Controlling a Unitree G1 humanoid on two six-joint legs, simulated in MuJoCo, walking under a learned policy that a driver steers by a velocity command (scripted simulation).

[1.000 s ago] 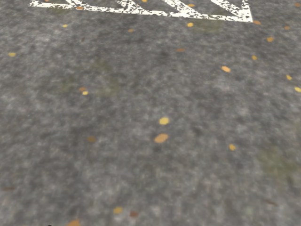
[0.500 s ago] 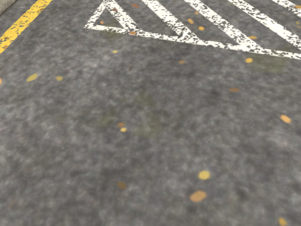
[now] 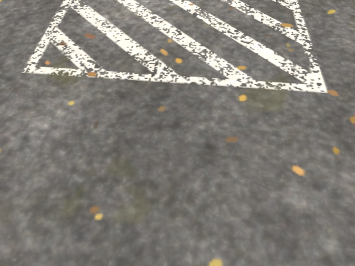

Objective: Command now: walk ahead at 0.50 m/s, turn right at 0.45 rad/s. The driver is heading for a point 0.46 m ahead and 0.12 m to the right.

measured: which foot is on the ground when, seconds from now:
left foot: down 0.00-0.22, up 0.24-0.68, down 0.70-1.00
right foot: up 0.00-0.20, down 0.22-0.70, up 0.72-1.00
